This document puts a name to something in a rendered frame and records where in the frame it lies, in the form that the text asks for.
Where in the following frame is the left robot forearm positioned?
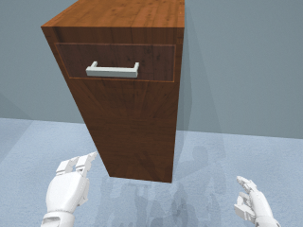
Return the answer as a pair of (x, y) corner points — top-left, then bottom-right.
(41, 211), (75, 227)

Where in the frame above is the handle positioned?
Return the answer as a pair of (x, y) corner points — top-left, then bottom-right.
(85, 61), (139, 78)

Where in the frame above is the drawer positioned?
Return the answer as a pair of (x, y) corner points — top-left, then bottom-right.
(55, 43), (176, 81)

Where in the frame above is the robot right hand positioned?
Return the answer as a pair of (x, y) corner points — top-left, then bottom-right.
(234, 176), (274, 224)

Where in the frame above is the robot left hand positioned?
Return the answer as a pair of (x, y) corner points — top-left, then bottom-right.
(45, 151), (98, 214)

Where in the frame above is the cabinet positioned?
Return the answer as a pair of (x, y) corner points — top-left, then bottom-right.
(41, 0), (185, 183)

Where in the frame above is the right robot forearm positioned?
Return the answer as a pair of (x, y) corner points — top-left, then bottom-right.
(255, 216), (281, 227)

